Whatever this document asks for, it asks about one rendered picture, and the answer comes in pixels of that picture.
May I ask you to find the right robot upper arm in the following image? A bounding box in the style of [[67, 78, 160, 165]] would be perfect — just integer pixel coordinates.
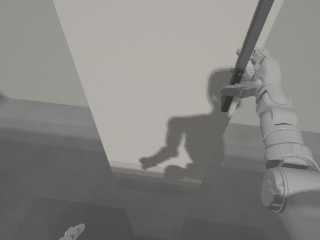
[[260, 166, 320, 240]]

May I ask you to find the robot right hand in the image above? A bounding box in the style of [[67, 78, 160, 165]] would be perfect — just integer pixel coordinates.
[[220, 46, 282, 99]]

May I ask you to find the fridge door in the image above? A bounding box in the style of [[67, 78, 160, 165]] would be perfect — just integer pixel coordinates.
[[53, 0, 283, 188]]

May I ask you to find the right robot forearm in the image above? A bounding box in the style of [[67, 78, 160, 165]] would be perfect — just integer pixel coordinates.
[[255, 84, 320, 173]]

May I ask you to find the handle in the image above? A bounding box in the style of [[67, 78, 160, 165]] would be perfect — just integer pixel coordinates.
[[220, 0, 274, 112]]

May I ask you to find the robot left hand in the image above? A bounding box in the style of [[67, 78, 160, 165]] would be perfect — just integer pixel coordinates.
[[59, 223, 85, 240]]

